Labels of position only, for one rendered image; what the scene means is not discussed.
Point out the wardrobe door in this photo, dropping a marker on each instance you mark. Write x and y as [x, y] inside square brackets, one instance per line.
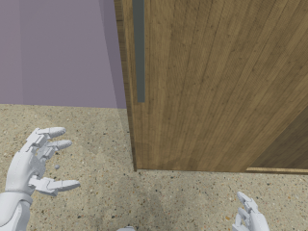
[222, 78]
[290, 148]

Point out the left robot hand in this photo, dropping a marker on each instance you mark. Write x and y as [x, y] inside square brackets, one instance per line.
[21, 173]

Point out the right robot hand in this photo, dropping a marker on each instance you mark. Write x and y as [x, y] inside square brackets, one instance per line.
[253, 219]

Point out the left robot forearm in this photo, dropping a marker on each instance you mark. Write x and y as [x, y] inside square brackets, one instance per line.
[14, 210]

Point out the handle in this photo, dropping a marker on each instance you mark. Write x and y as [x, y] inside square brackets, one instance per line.
[139, 41]

